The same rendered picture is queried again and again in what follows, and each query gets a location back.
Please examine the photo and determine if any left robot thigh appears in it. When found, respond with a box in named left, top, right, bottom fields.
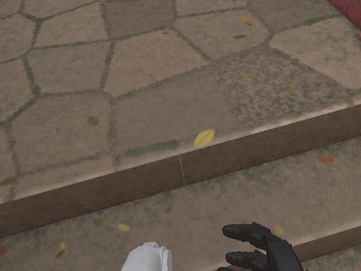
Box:
left=121, top=244, right=173, bottom=271

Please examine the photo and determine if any robot right hand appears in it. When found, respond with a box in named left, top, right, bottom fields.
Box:
left=217, top=222, right=308, bottom=271

